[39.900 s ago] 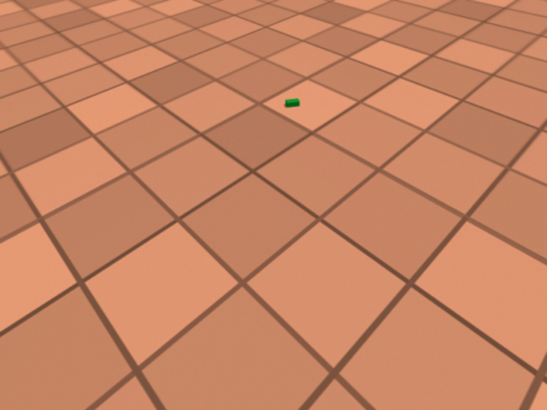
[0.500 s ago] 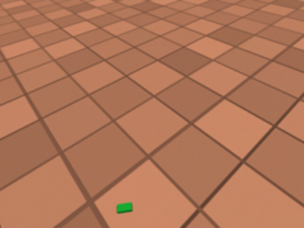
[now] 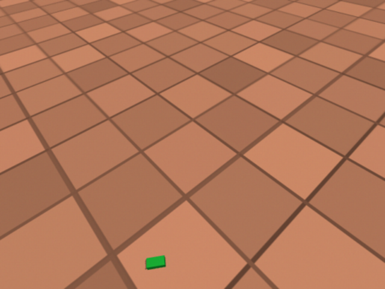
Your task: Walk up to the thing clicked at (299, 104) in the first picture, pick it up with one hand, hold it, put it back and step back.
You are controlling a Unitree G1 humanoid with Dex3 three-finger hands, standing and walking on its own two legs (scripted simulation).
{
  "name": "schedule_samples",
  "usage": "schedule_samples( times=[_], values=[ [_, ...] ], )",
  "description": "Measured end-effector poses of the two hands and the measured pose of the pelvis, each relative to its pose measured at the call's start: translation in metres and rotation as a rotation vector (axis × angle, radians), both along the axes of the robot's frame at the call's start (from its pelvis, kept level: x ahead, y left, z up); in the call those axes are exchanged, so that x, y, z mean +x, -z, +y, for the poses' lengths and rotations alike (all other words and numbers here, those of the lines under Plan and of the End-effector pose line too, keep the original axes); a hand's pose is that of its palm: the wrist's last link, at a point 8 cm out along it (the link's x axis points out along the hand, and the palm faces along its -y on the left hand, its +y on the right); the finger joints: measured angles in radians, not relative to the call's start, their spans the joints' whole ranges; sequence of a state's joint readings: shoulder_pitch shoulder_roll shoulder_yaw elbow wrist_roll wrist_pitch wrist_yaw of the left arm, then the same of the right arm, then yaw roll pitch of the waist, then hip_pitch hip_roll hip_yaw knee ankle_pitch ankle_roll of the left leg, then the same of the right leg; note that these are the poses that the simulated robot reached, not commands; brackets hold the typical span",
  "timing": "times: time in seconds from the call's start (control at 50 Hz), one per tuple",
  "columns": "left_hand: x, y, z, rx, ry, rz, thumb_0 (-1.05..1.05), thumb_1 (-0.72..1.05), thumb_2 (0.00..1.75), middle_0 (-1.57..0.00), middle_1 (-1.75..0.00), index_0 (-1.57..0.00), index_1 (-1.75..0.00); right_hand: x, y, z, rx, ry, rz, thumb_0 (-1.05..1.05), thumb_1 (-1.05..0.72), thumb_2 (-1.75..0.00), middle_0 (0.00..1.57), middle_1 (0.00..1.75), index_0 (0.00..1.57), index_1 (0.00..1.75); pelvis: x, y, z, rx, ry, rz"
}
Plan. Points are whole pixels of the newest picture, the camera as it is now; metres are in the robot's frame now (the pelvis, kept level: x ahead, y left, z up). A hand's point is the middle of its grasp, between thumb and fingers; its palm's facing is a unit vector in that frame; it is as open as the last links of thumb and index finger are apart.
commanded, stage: stand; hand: left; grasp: from above
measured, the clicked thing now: (156, 262) +0.40 +0.25 -0.77
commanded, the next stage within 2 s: step back in 0.18 s
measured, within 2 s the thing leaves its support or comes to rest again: neither
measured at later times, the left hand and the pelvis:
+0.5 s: hand out of the picture +0.09 +0.30 -0.18, palm faces -0.06 -0.92 -0.38, open 7.4 cm; pelvis -0.05 +0.03 -0.03, yaw +0 degrees
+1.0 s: hand out of the picture -0.02 +0.29 -0.17, palm faces -0.12 -0.91 -0.40, open 7.4 cm; pelvis -0.15 +0.03 -0.03, yaw -5 degrees
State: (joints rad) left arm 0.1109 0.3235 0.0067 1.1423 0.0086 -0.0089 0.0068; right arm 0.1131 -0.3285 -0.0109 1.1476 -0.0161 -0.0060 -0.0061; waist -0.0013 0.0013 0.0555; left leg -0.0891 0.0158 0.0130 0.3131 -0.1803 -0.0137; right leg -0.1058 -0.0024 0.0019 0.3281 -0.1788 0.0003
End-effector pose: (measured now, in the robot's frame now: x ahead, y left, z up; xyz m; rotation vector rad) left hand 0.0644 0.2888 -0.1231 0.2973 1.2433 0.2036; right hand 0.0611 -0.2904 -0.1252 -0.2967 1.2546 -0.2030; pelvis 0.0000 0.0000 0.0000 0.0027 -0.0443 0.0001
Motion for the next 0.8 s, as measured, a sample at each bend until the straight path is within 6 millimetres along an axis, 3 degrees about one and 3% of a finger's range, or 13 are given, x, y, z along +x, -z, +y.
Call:
schedule_samples(
  times=[0.2,0.38,0.52,0.6,0.68,0.8],
  values=[
    [0.008,-0.002,0.001,0.002,0.003,-0.016,0.00,0.90,0.89,-0.21,-0.29,-0.20,-0.30,0.005,0.000,-0.001,0.004,0.005,-0.012,0.00,-0.91,-0.90,0.21,0.30,0.20,0.30,0.002,0.000,-0.001,0.001,0.003,0.004],
    [0.012,0.004,0.025,0.049,0.040,-0.040,0.00,0.90,0.89,-0.21,-0.30,-0.21,-0.30,0.001,0.000,-0.017,-0.050,0.019,-0.032,0.00,-0.91,-0.90,0.21,0.30,0.20,0.30,-0.031,0.013,0.007,-0.008,0.007,0.018],
    [0.019,0.023,0.057,0.044,0.088,-0.093,0.00,0.90,0.89,-0.21,-0.30,-0.21,-0.30,-0.038,-0.005,-0.005,-0.124,0.021,-0.013,0.00,-0.91,-0.90,0.21,0.30,0.20,0.30,-0.054,0.029,0.037,-0.013,0.002,0.038],
    [0.017,0.027,0.062,0.033,0.090,-0.112,0.00,0.90,0.89,-0.20,-0.29,-0.20,-0.30,-0.071,-0.011,0.013,-0.132,0.020,0.028,0.00,-0.91,-0.90,0.21,0.30,0.20,0.30,-0.070,0.025,0.044,-0.017,0.013,0.013],
    [0.002,0.024,0.058,0.004,0.102,-0.091,0.00,0.91,0.89,-0.20,-0.29,-0.20,-0.30,-0.094,-0.018,0.024,-0.130,0.036,0.040,0.00,-0.90,-0.90,0.21,0.30,0.20,0.30,-0.081,0.016,0.049,-0.032,0.022,0.024],
    [-0.034,0.023,0.057,0.015,0.127,-0.042,0.00,0.90,0.89,-0.21,-0.29,-0.20,-0.30,-0.108,-0.012,0.030,-0.113,0.052,-0.023,0.00,-0.90,-0.90,0.21,0.30,0.20,0.30,-0.102,0.018,0.051,-0.017,0.060,0.020]
  ],
)
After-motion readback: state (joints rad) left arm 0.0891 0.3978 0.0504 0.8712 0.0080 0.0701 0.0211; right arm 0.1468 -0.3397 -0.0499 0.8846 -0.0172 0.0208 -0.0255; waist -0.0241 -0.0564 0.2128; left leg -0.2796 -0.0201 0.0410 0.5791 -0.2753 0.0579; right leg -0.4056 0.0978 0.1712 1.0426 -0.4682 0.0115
